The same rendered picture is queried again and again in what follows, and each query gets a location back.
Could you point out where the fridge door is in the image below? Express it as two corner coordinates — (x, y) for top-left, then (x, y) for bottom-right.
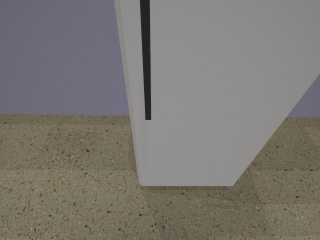
(120, 0), (320, 186)

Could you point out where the handle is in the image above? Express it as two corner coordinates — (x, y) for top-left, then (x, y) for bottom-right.
(140, 0), (151, 120)

